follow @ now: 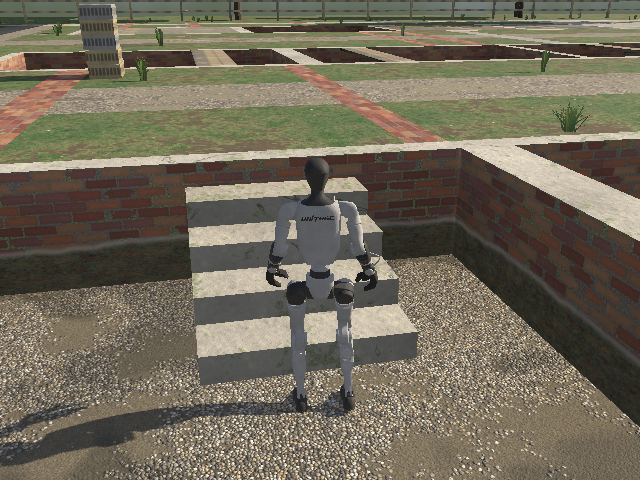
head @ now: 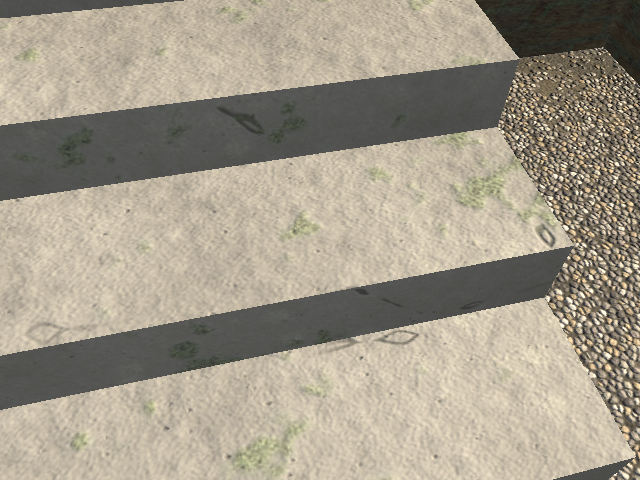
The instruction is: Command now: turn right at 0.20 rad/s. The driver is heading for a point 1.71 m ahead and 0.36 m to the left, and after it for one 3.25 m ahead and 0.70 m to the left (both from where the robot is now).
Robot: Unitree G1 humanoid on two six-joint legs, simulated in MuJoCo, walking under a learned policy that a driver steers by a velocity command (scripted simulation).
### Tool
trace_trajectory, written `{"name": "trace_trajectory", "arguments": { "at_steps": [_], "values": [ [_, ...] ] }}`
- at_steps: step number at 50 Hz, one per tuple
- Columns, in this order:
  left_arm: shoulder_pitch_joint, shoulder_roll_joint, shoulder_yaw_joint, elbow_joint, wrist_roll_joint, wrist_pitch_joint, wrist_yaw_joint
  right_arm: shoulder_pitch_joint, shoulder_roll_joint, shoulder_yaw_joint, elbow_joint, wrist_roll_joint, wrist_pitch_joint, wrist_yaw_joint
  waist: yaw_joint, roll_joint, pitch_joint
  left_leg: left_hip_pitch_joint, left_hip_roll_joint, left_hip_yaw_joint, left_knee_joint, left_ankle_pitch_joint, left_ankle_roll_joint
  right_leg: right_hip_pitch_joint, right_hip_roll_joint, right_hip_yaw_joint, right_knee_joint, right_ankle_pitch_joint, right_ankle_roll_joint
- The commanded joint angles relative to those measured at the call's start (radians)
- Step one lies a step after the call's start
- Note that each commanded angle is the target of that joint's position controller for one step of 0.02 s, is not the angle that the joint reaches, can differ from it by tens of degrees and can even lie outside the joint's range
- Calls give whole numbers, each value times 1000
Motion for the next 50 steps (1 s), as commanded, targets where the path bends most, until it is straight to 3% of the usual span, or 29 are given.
{"name": "trace_trajectory", "arguments": {
  "at_steps": [1,2,3,4,5,6,7,9,19,22,26,42,43,44,45,46,48,50],
  "values": [
    [36,73,22,-41,1,-20,-7,-12,-130,-32,-44,17,-20,8,33,166,-95,80,205,-213,-95,288,162,148,31,-58,-359,185,-66],
    [35,91,23,-44,11,-20,-3,32,-110,-23,-25,15,-30,13,29,133,-110,20,190,-206,-88,245,102,264,0,-5,-414,284,-94],
    [62,128,26,-52,20,-19,7,30,-76,-8,-31,-8,-45,23,21,47,-166,-67,149,-161,-28,134,34,403,-105,104,-366,494,-126],
    [12,151,29,-37,33,-18,9,75,-41,2,-32,-27,-54,29,-46,-147,-169,-53,69,-59,-38,-71,-41,301,-181,174,-315,412,-203],
    [-40,61,11,-64,25,-26,-3,5,-71,-1,-30,-40,-53,27,-7,-100,-143,26,60,-62,-30,-34,-77,195,-142,147,-338,276,-213],
    [-46,48,6,-63,32,-34,-8,-35,-102,-12,-32,-33,-51,25,9,-76,-97,19,41,-51,-25,3,-82,152,-105,131,-355,157,-188],
    [-43,67,11,-61,36,-41,-10,-42,-101,-16,-25,-25,-49,19,14,-67,-65,20,38,-46,-19,15,-76,122,-81,119,-360,118,-168],
    [-27,67,8,-52,30,-57,-12,-16,-101,-19,-19,-18,-45,11,6,-75,-25,29,47,-61,-25,46,-64,80,-78,121,-368,144,-158],
    [3,47,7,-36,21,-69,-15,22,-88,-24,49,-9,-49,9,5,-13,-65,82,59,-66,-17,103,-73,119,-58,104,-339,347,-159],
    [18,33,7,-17,19,-67,-18,21,-75,-20,63,-8,-48,11,4,-6,-81,98,69,-69,-21,121,-75,140,-51,90,-326,410,-155],
    [35,41,14,5,17,-62,-18,14,-85,-21,83,-6,-46,13,7,11,-73,94,70,-64,-21,122,-76,155,-41,79,-317,452,-153],
    [79,55,28,133,12,-49,3,-17,-91,-12,210,1,-45,8,14,19,-46,103,71,-52,-61,135,-75,195,-19,55,-328,478,-141],
    [89,45,25,148,13,-47,6,-8,-81,-9,226,-1,-43,7,13,18,-66,115,64,-42,-70,92,-77,206,-11,47,-340,416,-140],
    [108,26,8,167,40,-68,3,3,-55,7,240,-22,-23,12,19,13,-56,138,86,-63,-98,112,-71,199,-53,70,-383,372,-130],
    [103,30,9,185,39,-76,1,-7,-62,4,247,-22,-16,14,16,9,-29,151,80,-62,-105,95,-67,179,-45,75,-404,313,-128],
    [78,81,31,189,-1,-62,7,-36,-103,-14,246,7,-23,0,14,3,-17,129,33,-18,-60,-11,-68,165,10,44,-383,200,-148],
    [76,83,32,189,-5,-53,16,-38,-81,-6,257,13,-38,-11,23,-23,2,66,11,7,-13,-118,-59,142,-5,82,-421,-31,-185],
    [110,89,36,202,-5,-55,17,-43,-71,-5,265,18,-54,-11,42,-60,62,-14,-4,15,56,-159,-50,126,-52,165,-475,-171,-226]
  ]
}}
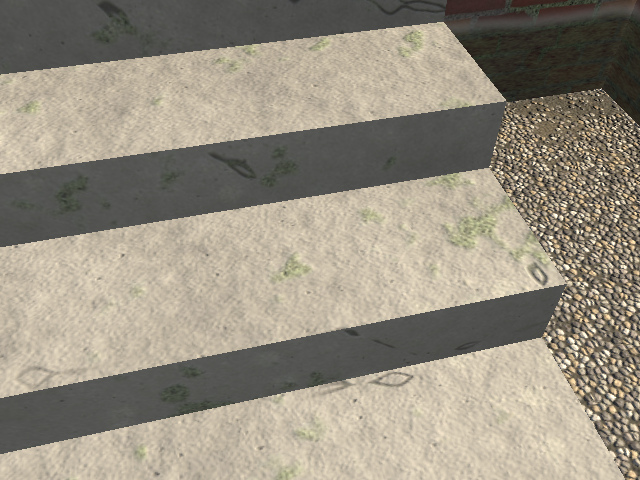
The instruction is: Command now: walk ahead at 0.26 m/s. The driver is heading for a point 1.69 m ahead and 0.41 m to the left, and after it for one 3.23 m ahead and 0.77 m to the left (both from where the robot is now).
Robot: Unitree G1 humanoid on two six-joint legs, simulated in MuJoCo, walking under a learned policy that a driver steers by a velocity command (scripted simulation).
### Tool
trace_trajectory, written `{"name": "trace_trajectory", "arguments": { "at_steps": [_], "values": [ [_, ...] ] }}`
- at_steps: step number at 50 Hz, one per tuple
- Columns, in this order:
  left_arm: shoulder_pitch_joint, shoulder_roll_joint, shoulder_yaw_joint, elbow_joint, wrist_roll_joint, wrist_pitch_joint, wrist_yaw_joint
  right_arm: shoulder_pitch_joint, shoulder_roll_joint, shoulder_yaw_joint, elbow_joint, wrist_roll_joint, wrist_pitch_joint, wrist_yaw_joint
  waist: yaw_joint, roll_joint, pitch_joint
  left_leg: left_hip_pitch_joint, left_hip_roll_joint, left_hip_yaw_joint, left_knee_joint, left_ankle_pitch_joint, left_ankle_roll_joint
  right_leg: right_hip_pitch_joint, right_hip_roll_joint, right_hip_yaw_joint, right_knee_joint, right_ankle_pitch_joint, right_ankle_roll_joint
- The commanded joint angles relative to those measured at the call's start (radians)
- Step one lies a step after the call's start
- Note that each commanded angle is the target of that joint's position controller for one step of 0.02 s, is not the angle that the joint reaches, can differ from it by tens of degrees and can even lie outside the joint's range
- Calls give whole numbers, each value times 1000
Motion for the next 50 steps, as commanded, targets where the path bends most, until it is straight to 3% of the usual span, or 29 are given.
{"name": "trace_trajectory", "arguments": {
  "at_steps": [1,5,7,8,9,10,12,15,22,24,25,26,27,28,29,30,31,32,35,38,39,41,43,44,46,47,48,49,50],
  "values": [
    [24,138,36,-36,-8,-17,6,-57,-74,-14,-46,10,-35,-4,31,-107,106,-138,-61,40,69,-109,37,-78,-153,242,-230,-285,-127],
    [-26,139,35,-49,-20,-39,-3,9,-70,-8,-28,18,-70,28,-19,-111,95,-145,-52,0,43,-66,115,-39,-202,259,-147,8,-157],
    [-65,106,27,-69,-18,-55,-3,102,-138,-33,16,10,-83,38,-46,63,22,69,-21,-76,-15,223,137,-130,-53,50,98,324,-70],
    [-94,100,22,-77,-9,-65,-1,229,-197,-59,46,11,-78,40,-101,187,-36,265,73,-235,-78,395,195,-307,12,-37,339,392,-4],
    [-102,99,21,-70,-12,-72,4,391,-239,-75,87,8,-72,37,-167,281,-62,427,263,-482,-202,595,322,-536,51,-72,637,-65,47],
    [-80,99,26,-61,-35,-73,-4,384,-206,-64,96,4,-76,31,-124,168,-15,417,354,-563,-239,532,388,-661,0,-2,884,-295,48],
    [-111,67,16,-66,-52,-72,-22,262,-133,-44,71,0,-69,25,-65,73,78,355,302,-417,-271,315,320,-807,-99,40,990,-182,10],
    [-124,29,9,-70,-26,-73,-41,243,-71,-21,76,-15,-44,32,-34,57,89,268,207,-260,-332,304,241,-807,-129,-22,1033,-41,21],
    [-228,-9,-40,-131,-8,-56,-42,197,-131,-19,43,-2,-19,-8,14,115,100,41,180,-71,-359,586,199,-550,-139,-116,719,35,35],
    [-277,45,-26,-166,-2,-80,-45,235,-141,-16,42,10,-9,-8,27,120,42,182,110,-17,-204,1047,178,-480,-53,-220,508,-132,-2],
    [-199,98,3,-147,-13,-102,-54,249,-150,-9,42,-14,-6,-3,72,124,-53,274,114,-39,-22,1303,155,-329,-27,-174,368,59,-32],
    [-93,91,14,-112,-18,-103,-54,213,-213,-26,27,2,4,-2,122,161,-123,314,138,-73,101,1305,139,-183,-33,-119,71,232,-51],
    [25,115,32,-48,-19,-94,-50,176,-213,-31,11,23,1,-4,160,148,-127,244,112,-81,241,1191,126,23,-28,-117,-190,434,-49],
    [199,152,43,37,-9,-82,-43,65,-176,-24,-38,6,-19,2,219,74,-103,-100,35,-97,534,648,101,321,-132,10,-251,625,-65],
    [264,232,39,83,20,-54,-31,79,29,25,-63,-52,-65,27,140,-274,-144,-525,-125,-145,987,-310,78,573,-336,165,99,1565,-67],
    [385,191,30,115,66,-35,-23,229,70,16,0,15,-101,50,143,-194,-311,-598,-164,-316,1232,-225,88,536,-493,288,40,1514,-227],
    [362,160,32,129,65,-22,-30,202,16,-1,-14,51,-98,54,120,-129,-235,-716,-141,-230,1401,-241,85,461,-489,299,-55,1008,-295],
    [294,98,18,158,31,-11,-39,90,46,12,-73,68,-81,52,102,-132,-109,-920,-112,-125,1621,-290,89,369,-463,312,-152,524,-279],
    [208,-57,-52,222,17,-3,-54,-144,182,88,-258,52,-21,52,28,-103,122,-1258,-89,-167,2079,-291,143,59,-422,262,-266,-18,-165],
    [17,-29,-92,193,29,-18,-47,-149,158,133,-397,42,-28,69,-119,-76,194,-1130,-61,-171,1738,-34,163,-359,-307,0,-346,-6,-50],
    [-48,-12,-99,165,39,-27,-45,-156,102,126,-408,32,-32,66,-129,-63,168,-939,-83,-105,1547,92,134,-536,-225,-115,-387,69,-55],
    [10,51,-100,181,-6,-71,-13,-236,69,142,-454,1,-36,39,-131,-106,23,-482,-51,62,1219,141,87,-647,-179,-172,-549,402,-129],
    [187,193,-61,225,-57,-89,-1,-214,0,119,-436,-19,-42,20,-124,-122,-193,-228,-123,188,1004,14,97,-286,-215,-148,-425,1394,-169],
    [242,271,-39,249,-41,-66,8,-149,-7,108,-408,-15,-29,16,-155,-220,-246,-284,-162,191,923,-178,106,-6,-270,-134,-281,1828,-173],
    [236,258,-25,254,-13,-24,30,15,-49,80,-349,5,-18,52,-201,-306,-264,-345,-180,81,594,-310,166,344,-351,-92,15,1992,-182],
    [232,221,-22,217,19,-31,34,114,-130,47,-287,-20,-11,72,-202,-159,-277,-193,-120,-171,468,-164,223,226,-328,-54,238,1863,-201],
    [294,134,-1,140,15,-60,-36,254,-129,34,-193,-43,22,29,-139,185,-316,-51,22,-660,190,-510,347,-138,-121,-85,598,967,-129],
    [141,91,5,94,62,-69,-75,230,-182,-7,-147,-30,46,5,-146,284,-192,-113,112,-1060,-237,-809,417,-434,24,33,1067,230,-110],
    [66,7,-10,-8,98,-76,-89,85,-151,-6,-143,-27,28,9,-45,200,-21,-231,151,-1018,-250,-880,369,-649,5,135,1353,172,-101]
  ]
}}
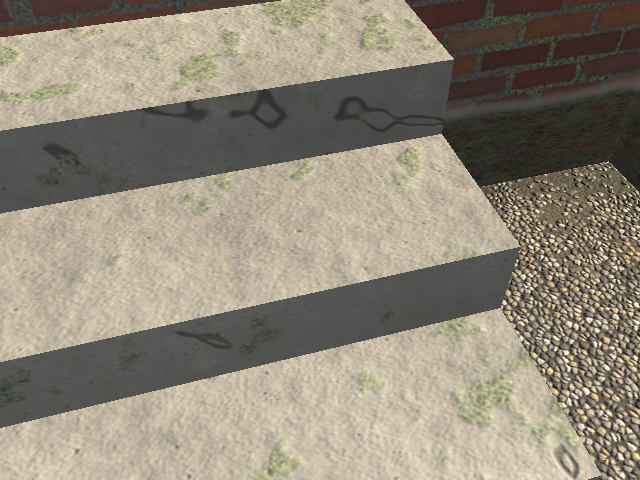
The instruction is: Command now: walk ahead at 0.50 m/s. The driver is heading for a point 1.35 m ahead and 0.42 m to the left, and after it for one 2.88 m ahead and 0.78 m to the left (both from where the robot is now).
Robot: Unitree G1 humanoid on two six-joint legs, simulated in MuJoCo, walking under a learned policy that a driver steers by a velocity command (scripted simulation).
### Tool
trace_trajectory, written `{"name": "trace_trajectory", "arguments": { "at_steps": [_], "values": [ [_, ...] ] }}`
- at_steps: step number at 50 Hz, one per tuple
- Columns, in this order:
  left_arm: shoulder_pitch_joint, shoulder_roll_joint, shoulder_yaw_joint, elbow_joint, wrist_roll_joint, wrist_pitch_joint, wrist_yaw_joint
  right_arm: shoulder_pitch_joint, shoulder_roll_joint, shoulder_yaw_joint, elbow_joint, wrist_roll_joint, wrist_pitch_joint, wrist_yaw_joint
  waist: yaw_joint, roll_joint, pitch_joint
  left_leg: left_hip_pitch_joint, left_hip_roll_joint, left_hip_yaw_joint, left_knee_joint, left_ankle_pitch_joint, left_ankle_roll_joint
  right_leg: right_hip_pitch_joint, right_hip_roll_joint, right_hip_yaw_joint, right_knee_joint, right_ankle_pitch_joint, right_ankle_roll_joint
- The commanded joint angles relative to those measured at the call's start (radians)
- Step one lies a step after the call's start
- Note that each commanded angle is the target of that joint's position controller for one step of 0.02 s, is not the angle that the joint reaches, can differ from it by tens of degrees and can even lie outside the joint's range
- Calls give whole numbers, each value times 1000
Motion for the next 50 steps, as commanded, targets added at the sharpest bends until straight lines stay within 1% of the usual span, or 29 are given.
{"name": "trace_trajectory", "arguments": {
  "at_steps": [1,2,3,4,5,6,7,10,11,13,16,17,18,19,20,21,24,25,26,27,28,29,31,32,36,40,47,48,50],
  "values": [
    [-162,66,28,-125,0,-42,-51,302,-139,-66,109,-56,-23,41,-132,144,270,154,258,-839,-776,-246,224,-711,172,412,1049,50,-80],
    [-169,51,18,-176,7,-49,-51,281,-65,-64,203,-63,-54,66,-39,50,209,169,251,-675,-783,-21,211,-743,168,371,1042,23,-128],
    [-154,-104,-14,-290,22,-40,-7,200,-26,-76,275,-7,-53,33,148,12,144,166,240,-554,-819,-76,55,-697,113,216,1022,-119,-72],
    [-145,-115,-32,-285,22,-23,7,193,-21,-74,304,-7,-60,26,155,-9,166,190,197,-445,-824,-20,23,-751,89,167,1002,-190,-40],
    [-135,-120,-40,-287,25,-10,14,220,11,-68,330,-10,-69,22,159,-17,169,189,176,-378,-808,52,12,-780,78,177,1014,-182,-27],
    [-190,34,-22,-261,-25,-5,-38,92,20,-52,237,-84,-71,68,103,33,97,155,154,-321,-854,140,86,-802,85,187,863,-44,-108],
    [-220,73,-7,-266,-17,-11,-62,142,-17,-57,257,-99,-68,83,90,38,70,151,157,-305,-903,212,118,-780,64,116,844,-24,-103],
    [-289,43,-28,-247,23,-23,-75,411,-29,-38,354,-104,-69,70,32,72,20,424,192,-335,-899,367,132,-1038,23,62,975,-68,-97],
    [-351,11,-50,-246,12,-18,-65,586,-37,-35,416,-114,-62,62,-46,150,29,617,237,-395,-899,380,175,-1267,43,63,1227,-204,-96],
    [-456,-11,-74,-291,-9,-23,-39,637,-5,-16,464,-144,-53,67,-50,60,76,788,293,-414,-889,334,159,-1519,22,120,1234,-283,-138],
    [-615,-30,-105,-363,-18,-31,-37,594,14,-3,480,-152,-57,60,-28,54,90,682,269,-317,-987,358,120,-1437,-52,16,1056,-311,-158],
    [-737,21,-98,-419,-25,-16,-38,639,-14,-2,492,-151,-60,72,-58,2,80,617,266,-294,-1061,284,106,-1344,-75,-53,818,-164,-147],
    [-751,-92,-108,-487,-39,-13,-19,529,-63,-32,419,47,-80,4,-21,40,289,289,257,-271,-1283,343,111,-1051,-46,-206,805,-371,3],
    [-724,-94,-112,-501,-31,3,-12,524,-74,-37,425,78,-84,-31,-2,22,295,228,310,-274,-1387,474,106,-837,-107,-141,720,-345,7],
    [-857,-62,-133,-520,-3,56,-78,501,-68,2,425,-87,-89,88,36,132,-36,178,293,-161,-1258,820,120,-547,-10,-134,610,-258,-49],
    [-519,-64,-93,-444,-23,36,-28,455,-121,-60,395,74,-80,-1,73,41,111,387,259,-63,-1222,1249,84,-479,-3,-259,502,-448,-53],
    [-165,13,-36,-320,-66,-5,8,540,-219,-83,400,45,-95,-21,230,225,-139,687,322,-107,-623,1999,41,-123,120,-177,166,-511,-76],
    [-67,107,-43,-279,-4,39,-44,555,-170,-59,432,-166,-114,151,292,156,-353,194,266,-249,-361,1735,87,346,-22,289,-90,-305,-165],
    [175,233,1,-168,22,54,-64,676,-119,-93,428,-127,-96,197,238,-131,-473,47,2,-343,40,657,48,488,-253,829,-421,-311,-311],
    [252,277,41,-124,45,46,-51,523,-191,-136,432,-18,-86,203,288,-80,-235,-58,-32,-471,615,659,16,165,-283,965,-561,-534,-273],
    [134,242,37,-70,19,19,-45,448,-115,-127,418,-2,-93,187,219,10,-91,-176,-13,-451,801,697,19,9,-280,834,-587,-683,-207],
    [-11,166,18,-49,-4,-3,-45,383,-65,-110,378,-23,-101,158,142,71,-67,-235,-3,-401,883,674,40,-53,-284,699,-549,-618,-207],
    [-253,-101,-61,-39,20,-19,-61,285,-18,-81,319,-37,-83,115,17,156,-45,-240,62,-404,916,707,128,-196,-283,466,-567,-447,-139],
    [-329,-134,-73,-36,24,-34,-59,298,12,-73,315,-28,-65,112,-30,140,-21,-248,76,-405,876,674,162,-262,-255,334,-590,-364,-116],
    [-275,-53,-62,2,48,-89,-27,231,-18,-74,257,-9,-44,132,-66,24,5,-261,82,-282,777,578,171,-264,-132,-116,-676,-119,-10],
    [116,-8,-66,142,101,-68,-30,76,-71,-73,225,-2,-42,129,72,-45,77,-821,7,-310,1117,442,188,191,-198,-50,-649,-164,-48],
    [222,-48,-101,174,158,-62,-48,-246,-78,-44,39,23,-17,96,99,18,91,-915,92,-175,741,556,214,302,-231,-169,-789,6,-30],
    [291,-46,-102,193,160,-63,-50,-297,-67,-42,12,26,-3,90,120,-39,83,-904,97,-137,683,565,204,329,-236,-173,-811,66,-27],
    [215,-23,-97,161,104,-63,-72,-416,-26,-25,-51,23,54,93,89,-67,98,-634,140,-2,438,386,158,169,-261,-237,-942,212,-31]
  ]
}}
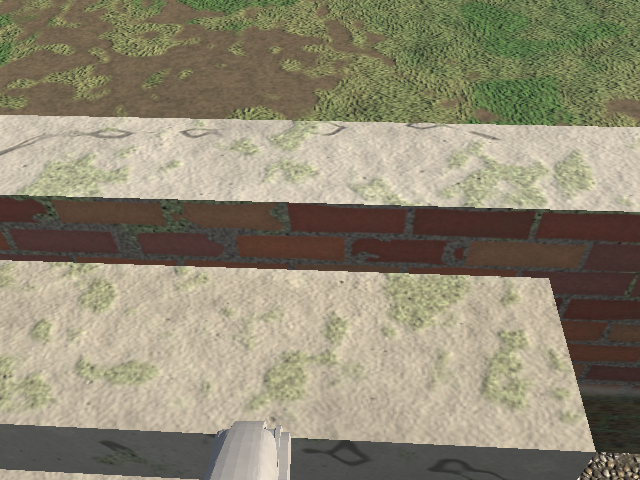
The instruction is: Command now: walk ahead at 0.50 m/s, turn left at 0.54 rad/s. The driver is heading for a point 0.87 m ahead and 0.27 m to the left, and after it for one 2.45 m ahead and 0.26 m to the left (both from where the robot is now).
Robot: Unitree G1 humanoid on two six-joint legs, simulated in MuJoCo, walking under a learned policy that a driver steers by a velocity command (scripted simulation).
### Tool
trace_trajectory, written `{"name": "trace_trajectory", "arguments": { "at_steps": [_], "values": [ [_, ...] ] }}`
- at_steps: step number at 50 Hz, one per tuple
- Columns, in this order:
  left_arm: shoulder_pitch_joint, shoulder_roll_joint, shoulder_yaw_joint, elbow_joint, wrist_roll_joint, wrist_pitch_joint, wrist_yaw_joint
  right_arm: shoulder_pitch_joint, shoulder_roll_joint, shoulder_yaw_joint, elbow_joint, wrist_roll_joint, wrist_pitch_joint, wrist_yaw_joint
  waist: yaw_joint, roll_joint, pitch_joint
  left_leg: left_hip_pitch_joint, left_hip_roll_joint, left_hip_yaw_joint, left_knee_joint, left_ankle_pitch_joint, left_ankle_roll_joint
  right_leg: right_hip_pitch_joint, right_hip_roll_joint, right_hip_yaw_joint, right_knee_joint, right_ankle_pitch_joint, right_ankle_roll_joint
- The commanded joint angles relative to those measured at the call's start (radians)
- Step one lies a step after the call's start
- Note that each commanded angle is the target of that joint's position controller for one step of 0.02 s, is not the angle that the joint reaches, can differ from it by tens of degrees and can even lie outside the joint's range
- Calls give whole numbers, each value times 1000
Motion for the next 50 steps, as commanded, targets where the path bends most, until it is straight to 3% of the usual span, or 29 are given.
{"name": "trace_trajectory", "arguments": {
  "at_steps": [1,4,6,7,8,9,10,12,15,17,19,23,25,26,27,28,29,30,31,32,33,34,35,36,38,41,44,46,50],
  "values": [
    [-10,150,17,-60,-62,-26,-16,-240,-30,-10,-168,-9,38,9,-82,-140,135,312,-1,180,-285,-125,-17,-241,-263,44,-235,881,-160],
    [-1,357,69,-68,-100,-77,-22,-156,-103,-48,-182,11,37,14,-183,-245,82,554,-183,252,-627,-291,-84,-47,-333,57,-29,1887,-185],
    [-16,383,90,-78,-51,-68,-29,166,-176,-83,-78,2,26,-11,-243,-267,-113,987,-218,100,-687,-35,-24,-150,-323,69,296,2029,-167],
    [6,321,84,-102,-5,-63,-40,396,-234,-106,10,11,29,-32,-270,-141,-253,1369,-197,-157,-834,-30,24,-454,-239,149,558,1598,-141],
    [-44,256,80,-92,-15,-31,-70,588,-247,-112,114,-46,31,-42,-293,7,-240,1551,-81,-473,-1148,-84,86,-766,-70,222,879,486,-112],
    [-94,245,97,-122,-114,-4,-89,630,-274,-133,104,-71,35,-40,-305,11,-227,1389,49,-778,-1400,-250,128,-805,37,465,1377,392,-96],
    [-140,187,98,-124,-129,-4,-76,553,-240,-127,124,-64,2,-51,-254,27,-103,1228,62,-765,-1412,-366,112,-932,38,582,1575,453,-109],
    [-315,124,86,-247,-87,-16,-15,419,-93,-67,189,-50,-54,-40,-116,-19,5,1052,18,-674,-1396,-383,95,-1047,69,619,1691,411,-159],
    [-352,181,80,-342,-87,27,7,245,6,-8,217,-61,-63,-26,19,-70,-5,966,-19,-459,-1423,-72,48,-1200,64,555,1768,298,-203],
    [-397,216,90,-385,-126,31,20,223,-44,-21,192,-56,-94,-20,34,-30,4,836,-77,-264,-1485,-53,-6,-1116,16,438,1633,182,-174],
    [-450,182,73,-404,-128,21,42,400,-52,-14,232,-94,-120,-45,-27,64,-1,867,-71,-345,-1506,-100,-7,-1181,25,390,1863,63,-135],
    [-704,172,46,-526,-111,19,55,690,-13,-2,365,-137,-112,-46,-110,-37,77,1199,12,-488,-1428,-179,-42,-1581,1,485,1864,-51,-190],
    [-827,171,44,-601,-114,34,70,627,-67,-17,310,-106,-126,-30,-112,-9,64,1024,-40,-455,-1506,-210,-43,-1364,-37,375,1533,-4,-142],
    [-964,139,30,-671,-108,69,64,487,-95,-26,237,-46,-120,-1,-70,-9,95,704,1,-440,-1737,-196,-1,-986,-35,246,1238,-232,-90],
    [-839,-11,-33,-683,-234,51,109,473,-50,-33,210,130,-93,-92,-27,-72,258,569,26,-490,-1775,130,-47,-586,-8,256,1033,-130,-47],
    [-592,10,-18,-625,-295,32,126,581,-132,-35,229,152,-105,-130,34,52,102,660,37,-437,-1688,764,-61,-281,64,155,1038,-198,-32],
    [-750,157,43,-626,-116,59,41,488,-233,-51,164,-16,-142,-20,47,269,-18,833,122,-435,-1678,1092,30,-465,116,136,1090,0,-11],
    [-655,288,96,-601,-109,58,24,381,-283,-106,98,-12,-159,16,78,168,-28,1048,47,-312,-1478,1327,-24,-482,144,200,911,61,-52],
    [-417,319,115,-520,-107,69,37,534,-132,-87,100,-95,-175,40,70,-155,-322,804,-70,-337,-1166,1112,-74,-75,-13,640,746,140,-236],
    [-173,346,119,-457,-70,72,39,584,-76,-85,129,-92,-161,43,147,-272,-415,608,-213,-333,-793,228,-103,156,-242,1103,398,11,-399],
    [-46,353,121,-412,-58,72,51,471,-108,-116,176,-53,-125,49,229,-297,-235,475,-243,-411,-174,24,-129,-83,-315,1451,133,-506,-396],
    [-356,283,110,-405,-223,35,89,425,-142,-94,-26,-42,-126,-51,21,-263,-48,617,-141,-186,-321,-30,-210,-264,-341,1246,139,-418,-245],
    [-421,172,83,-356,-227,27,103,279,-90,-84,-75,-17,-119,-76,1,-142,62,599,-106,-150,-329,13,-211,-430,-308,1002,261,-295,-189],
    [-338,133,87,-282,-178,26,106,178,-13,-64,-128,2,-121,-84,15,-91,81,593,-124,-116,-163,17,-182,-497,-282,843,308,-176,-157],
    [-288,44,75,-214,-148,25,71,166,44,-45,-181,42,-116,-75,-38,-74,36,522,-114,-97,-31,89,-125,-448,-244,641,302,-136,-121],
    [-326,5,75,-168,-196,13,12,251,52,-36,-201,59,-76,-110,-106,-37,108,394,-96,-111,85,42,-89,-419,-237,535,179,-43,-75],
    [-377,36,75,-202,-193,7,-10,189,-43,-54,-244,41,-41,-126,-144,-1,151,487,-36,-122,-169,107,-117,-523,-218,324,88,70,-25],
    [-344,141,98,-257,-202,-1,8,117,-128,-75,-284,42,-25,-135,-104,-2,143,611,-27,-66,-459,161,-178,-510,-221,231,-1,93,-63],
    [-209,249,140,-298,-202,4,63,-18,-149,-95,-338,66,-8,-84,-12,-85,121,669,35,18,-847,104,-183,-215,-255,156,-73,138,-64]
  ]
}}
